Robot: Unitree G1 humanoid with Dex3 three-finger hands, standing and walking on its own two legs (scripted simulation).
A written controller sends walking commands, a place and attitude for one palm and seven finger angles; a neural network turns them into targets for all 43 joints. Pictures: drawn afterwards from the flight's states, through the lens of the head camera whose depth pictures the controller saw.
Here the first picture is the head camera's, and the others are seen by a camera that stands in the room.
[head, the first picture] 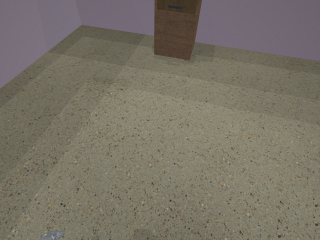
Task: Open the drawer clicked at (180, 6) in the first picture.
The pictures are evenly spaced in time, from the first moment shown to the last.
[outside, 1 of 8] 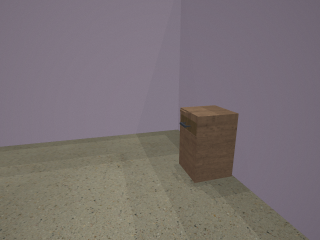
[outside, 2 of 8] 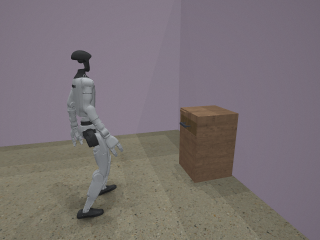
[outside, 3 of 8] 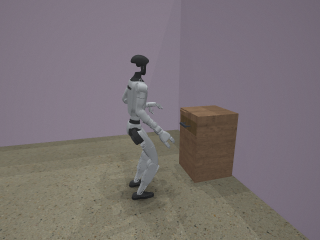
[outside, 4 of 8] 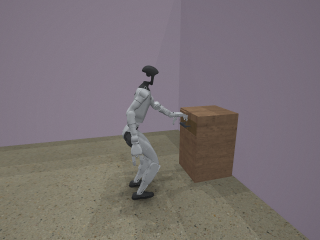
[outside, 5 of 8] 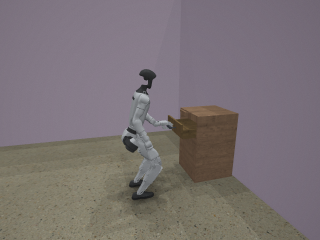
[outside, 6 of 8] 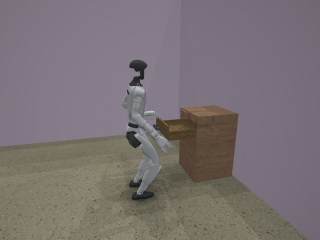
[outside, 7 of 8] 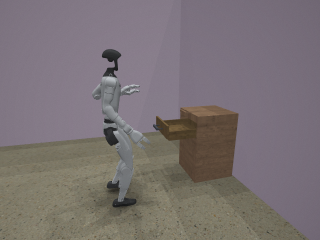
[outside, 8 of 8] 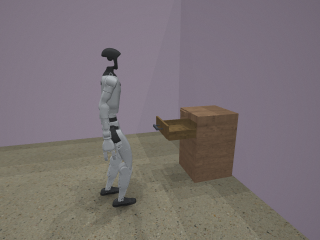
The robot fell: no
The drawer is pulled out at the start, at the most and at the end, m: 0.00 0.30 0.30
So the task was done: yes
